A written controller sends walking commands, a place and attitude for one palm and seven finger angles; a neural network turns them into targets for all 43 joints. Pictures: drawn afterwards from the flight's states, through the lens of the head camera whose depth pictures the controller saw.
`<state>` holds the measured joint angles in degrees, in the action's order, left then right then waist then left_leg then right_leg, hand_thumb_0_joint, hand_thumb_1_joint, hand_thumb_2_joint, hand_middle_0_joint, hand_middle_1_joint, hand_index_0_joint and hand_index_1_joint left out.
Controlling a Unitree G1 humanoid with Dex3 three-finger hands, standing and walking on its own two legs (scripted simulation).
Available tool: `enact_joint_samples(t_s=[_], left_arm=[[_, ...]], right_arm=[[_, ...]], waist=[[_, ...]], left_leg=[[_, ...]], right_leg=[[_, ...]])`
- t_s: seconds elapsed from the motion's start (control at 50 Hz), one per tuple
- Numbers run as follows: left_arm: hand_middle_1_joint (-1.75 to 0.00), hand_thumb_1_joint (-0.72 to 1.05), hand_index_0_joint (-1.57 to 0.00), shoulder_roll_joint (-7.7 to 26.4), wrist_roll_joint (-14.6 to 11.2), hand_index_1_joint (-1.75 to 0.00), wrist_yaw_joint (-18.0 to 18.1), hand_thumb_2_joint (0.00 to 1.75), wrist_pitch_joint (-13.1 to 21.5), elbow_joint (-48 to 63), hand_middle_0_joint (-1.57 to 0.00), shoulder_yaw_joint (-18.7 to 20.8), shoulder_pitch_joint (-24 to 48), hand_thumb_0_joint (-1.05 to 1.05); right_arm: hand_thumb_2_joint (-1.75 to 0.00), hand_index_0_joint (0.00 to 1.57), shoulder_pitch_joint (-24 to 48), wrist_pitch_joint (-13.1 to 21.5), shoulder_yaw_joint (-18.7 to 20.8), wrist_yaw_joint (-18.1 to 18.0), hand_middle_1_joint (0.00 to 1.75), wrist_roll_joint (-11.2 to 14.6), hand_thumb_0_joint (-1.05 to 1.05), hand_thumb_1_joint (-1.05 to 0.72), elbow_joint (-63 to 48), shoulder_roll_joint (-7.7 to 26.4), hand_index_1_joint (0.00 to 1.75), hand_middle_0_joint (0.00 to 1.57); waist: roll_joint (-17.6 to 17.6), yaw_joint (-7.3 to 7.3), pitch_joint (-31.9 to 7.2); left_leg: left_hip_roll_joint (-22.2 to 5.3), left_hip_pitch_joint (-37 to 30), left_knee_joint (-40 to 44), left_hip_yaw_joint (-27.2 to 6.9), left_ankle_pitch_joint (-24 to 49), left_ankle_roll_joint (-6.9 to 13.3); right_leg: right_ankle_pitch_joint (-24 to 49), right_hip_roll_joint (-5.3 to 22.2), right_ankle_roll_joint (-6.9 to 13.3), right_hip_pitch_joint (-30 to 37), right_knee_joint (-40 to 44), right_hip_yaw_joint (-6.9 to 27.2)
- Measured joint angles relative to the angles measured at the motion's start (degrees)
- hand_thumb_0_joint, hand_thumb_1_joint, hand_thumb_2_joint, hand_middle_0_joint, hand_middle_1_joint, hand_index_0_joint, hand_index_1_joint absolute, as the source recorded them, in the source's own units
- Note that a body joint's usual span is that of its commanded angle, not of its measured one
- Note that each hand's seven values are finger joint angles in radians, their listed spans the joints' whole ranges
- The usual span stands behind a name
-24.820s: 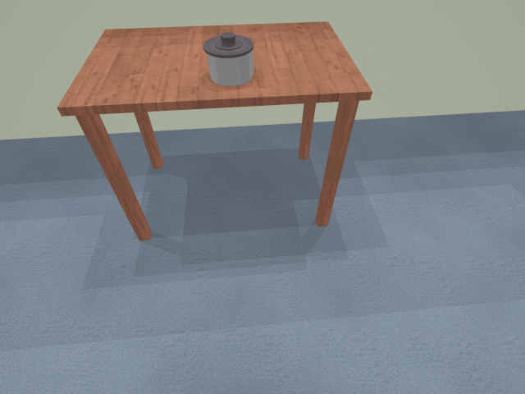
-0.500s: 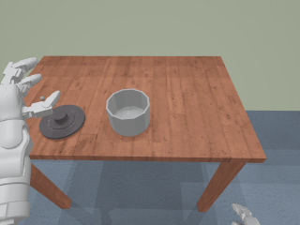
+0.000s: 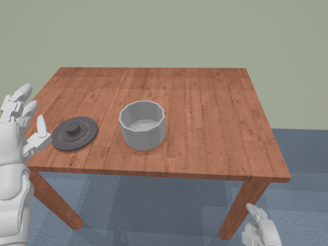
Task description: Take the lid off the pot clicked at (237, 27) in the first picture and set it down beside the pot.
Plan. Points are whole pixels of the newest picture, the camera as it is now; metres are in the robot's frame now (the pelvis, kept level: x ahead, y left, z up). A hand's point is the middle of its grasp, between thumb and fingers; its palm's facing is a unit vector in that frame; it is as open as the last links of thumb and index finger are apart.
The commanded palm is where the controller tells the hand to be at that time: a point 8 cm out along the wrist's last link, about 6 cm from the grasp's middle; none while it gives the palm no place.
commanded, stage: draw the hand back to the body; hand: left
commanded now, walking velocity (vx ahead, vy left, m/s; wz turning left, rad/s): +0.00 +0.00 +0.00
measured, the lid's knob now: (72, 127) +0.46 +0.37 +0.00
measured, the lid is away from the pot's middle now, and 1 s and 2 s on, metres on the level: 0.25 0.25 0.25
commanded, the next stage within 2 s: step back with the hand held close in 0.76 s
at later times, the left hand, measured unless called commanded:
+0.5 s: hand (31, 170) +0.20 +0.27 +0.17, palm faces +0.39 -0.86 -0.32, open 7.4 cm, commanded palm +0.14 +0.30 +0.18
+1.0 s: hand out of the picture +0.17 +0.30 +0.18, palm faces +0.42 -0.82 -0.39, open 7.4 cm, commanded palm +0.11 +0.33 +0.18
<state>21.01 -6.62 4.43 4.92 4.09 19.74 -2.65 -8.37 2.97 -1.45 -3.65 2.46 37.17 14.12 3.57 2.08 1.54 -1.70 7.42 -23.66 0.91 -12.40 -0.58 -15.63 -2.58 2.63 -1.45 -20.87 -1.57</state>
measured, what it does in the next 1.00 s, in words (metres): stands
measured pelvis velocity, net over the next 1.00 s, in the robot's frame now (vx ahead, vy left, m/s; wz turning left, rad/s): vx -0.02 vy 0.04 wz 0.00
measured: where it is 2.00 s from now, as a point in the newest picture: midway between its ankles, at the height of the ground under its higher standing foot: outside the picture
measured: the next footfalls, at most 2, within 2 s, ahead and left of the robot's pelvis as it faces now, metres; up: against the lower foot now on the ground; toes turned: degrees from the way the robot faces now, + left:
none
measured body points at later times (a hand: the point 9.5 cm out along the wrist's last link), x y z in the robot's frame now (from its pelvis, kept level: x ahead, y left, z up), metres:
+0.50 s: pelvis -0.01 +0.02 +0.00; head -0.03 +0.01 +0.45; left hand +0.17 +0.31 +0.19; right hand +0.19 -0.20 -0.08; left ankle +0.01 +0.13 -0.74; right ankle -0.04 -0.09 -0.74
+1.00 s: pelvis -0.02 +0.04 +0.00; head -0.03 +0.05 +0.45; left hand +0.14 +0.34 +0.20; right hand +0.18 -0.16 -0.07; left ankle +0.01 +0.13 -0.74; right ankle -0.04 -0.09 -0.74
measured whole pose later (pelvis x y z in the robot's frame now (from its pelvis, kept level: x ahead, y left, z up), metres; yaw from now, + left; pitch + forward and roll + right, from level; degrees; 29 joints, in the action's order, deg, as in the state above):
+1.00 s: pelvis -0.02 +0.04 +0.00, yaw +0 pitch -4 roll -2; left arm 21.8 -4.5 4.6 9.7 29.7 22.2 -27.7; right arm -9.0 3.7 -2.4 -2.3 0.5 33.8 11.9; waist 2.1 2.9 2.0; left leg -0.2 11.8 -27.9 1.4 -12.7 2.7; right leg -13.4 -0.9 -0.8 -3.6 -20.4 -1.4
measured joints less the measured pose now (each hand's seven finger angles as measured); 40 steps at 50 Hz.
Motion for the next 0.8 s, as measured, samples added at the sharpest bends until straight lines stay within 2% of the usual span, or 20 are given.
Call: enact_joint_samples(t_s=[0.2,0.64,0.8], left_arm=[[-0.31,0.88,-0.21,-1.2,0.0,-0.31,0.1,0.90,0.8,7.3,-0.21,-1.0,-7.6,0.01],[-0.31,0.89,-0.21,-1.7,1.0,-0.30,-0.1,0.90,1.0,22.7,-0.21,-3.0,-26.1,0.01],[-0.31,0.89,-0.21,-2.0,1.4,-0.30,0.6,0.90,0.5,23.8,-0.21,-3.2,-26.5,0.01]], right_arm=[[-0.90,0.20,-0.4,0.9,0.1,-0.2,0.30,-0.7,0.01,-0.90,0.0,-0.3,0.30,0.20],[-0.90,0.20,-1.1,1.9,0.0,0.4,0.30,-1.8,0.01,-0.90,-1.0,-1.5,0.30,0.20],[-0.90,0.20,-0.7,2.1,-0.5,0.1,0.30,-1.9,0.01,-0.90,-1.0,-1.9,0.30,0.20]], waist=[[0.0,0.35,0.4],[-0.7,1.02,-0.7],[-0.9,1.67,-0.3]], left_leg=[[0.4,-0.8,0.5,0.2,0.4,0.4],[1.5,-0.4,-0.8,0.8,0.0,2.1],[2.0,-0.1,-1.2,0.5,0.2,2.6]], right_leg=[[0.6,0.4,-0.5,0.9,0.8,0.2],[1.3,1.6,-2.2,1.4,1.4,0.6],[1.6,2.1,-2.8,1.3,1.3,0.3]])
